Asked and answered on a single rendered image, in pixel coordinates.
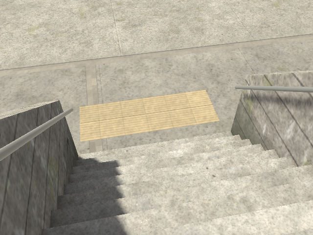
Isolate stairs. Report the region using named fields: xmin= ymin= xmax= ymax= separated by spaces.
xmin=41 ymin=131 xmax=313 ymax=235

